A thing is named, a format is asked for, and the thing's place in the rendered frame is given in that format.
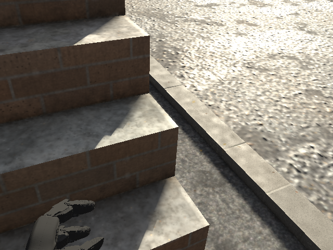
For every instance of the stairs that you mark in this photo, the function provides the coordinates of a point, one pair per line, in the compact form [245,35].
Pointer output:
[77,122]

